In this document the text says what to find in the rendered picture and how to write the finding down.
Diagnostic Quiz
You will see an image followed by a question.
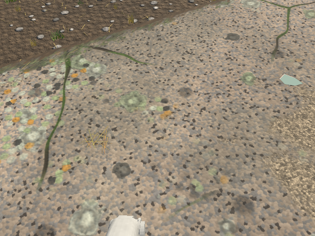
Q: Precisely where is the left robot thigh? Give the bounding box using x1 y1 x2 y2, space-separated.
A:
105 215 146 236

